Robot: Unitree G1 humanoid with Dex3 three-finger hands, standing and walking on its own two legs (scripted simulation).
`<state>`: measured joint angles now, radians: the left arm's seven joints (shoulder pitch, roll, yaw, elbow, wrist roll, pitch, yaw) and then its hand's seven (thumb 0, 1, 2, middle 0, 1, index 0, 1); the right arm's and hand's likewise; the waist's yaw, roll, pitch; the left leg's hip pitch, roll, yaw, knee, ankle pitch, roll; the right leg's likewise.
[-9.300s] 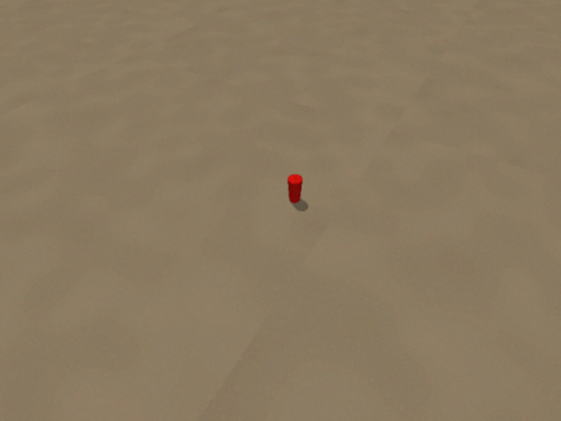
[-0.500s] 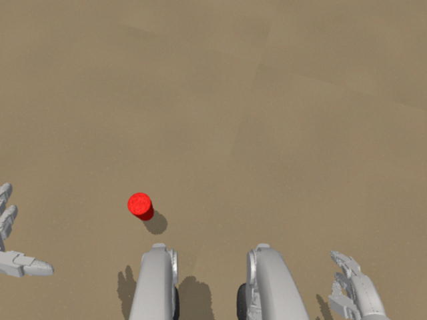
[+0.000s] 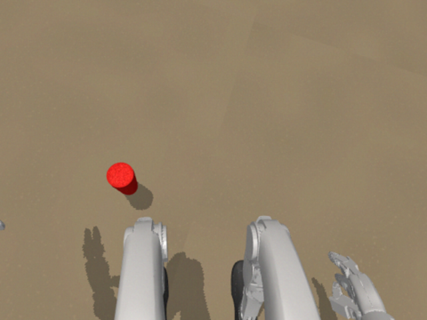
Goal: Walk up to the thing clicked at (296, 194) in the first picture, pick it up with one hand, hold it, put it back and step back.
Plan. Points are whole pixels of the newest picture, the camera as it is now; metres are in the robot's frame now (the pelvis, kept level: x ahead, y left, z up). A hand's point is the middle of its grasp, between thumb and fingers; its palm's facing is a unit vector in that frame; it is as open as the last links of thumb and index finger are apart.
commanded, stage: go down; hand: left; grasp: from the side
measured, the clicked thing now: (125, 181) +0.46 +0.25 -0.39
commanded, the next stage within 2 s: approach in 1.16 s
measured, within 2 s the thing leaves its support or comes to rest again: neither
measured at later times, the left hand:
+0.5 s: hand out of the picture +0.36 +0.41 -0.06, palm faces +0.20 -0.97 -0.15, open 17.2 cm
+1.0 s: hand out of the picture +0.37 +0.42 -0.07, palm faces +0.20 -0.97 -0.12, open 17.4 cm
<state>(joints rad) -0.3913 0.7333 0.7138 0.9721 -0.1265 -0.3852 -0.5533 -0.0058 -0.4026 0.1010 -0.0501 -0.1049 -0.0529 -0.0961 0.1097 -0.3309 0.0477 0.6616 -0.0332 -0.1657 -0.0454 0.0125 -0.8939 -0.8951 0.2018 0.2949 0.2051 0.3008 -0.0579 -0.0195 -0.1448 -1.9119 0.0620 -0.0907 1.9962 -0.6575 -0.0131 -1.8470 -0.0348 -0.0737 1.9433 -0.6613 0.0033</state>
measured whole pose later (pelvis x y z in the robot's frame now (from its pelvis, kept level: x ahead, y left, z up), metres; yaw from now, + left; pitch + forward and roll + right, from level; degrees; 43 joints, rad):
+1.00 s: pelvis -0.01 +0.00 -0.08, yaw -2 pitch +31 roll -7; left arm -0.56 0.88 0.81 1.08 -0.17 -0.39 -0.69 -0.01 -0.52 0.10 -0.04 -0.08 -0.03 -0.09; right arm 0.11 -0.36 0.10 0.72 -0.06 -0.16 -0.02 0.01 -0.92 -0.91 0.20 0.29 0.20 0.30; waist -0.07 -0.03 -0.08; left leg -2.14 0.05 -0.13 2.27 -0.67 -0.01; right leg -2.06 -0.03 -0.08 2.20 -0.67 0.01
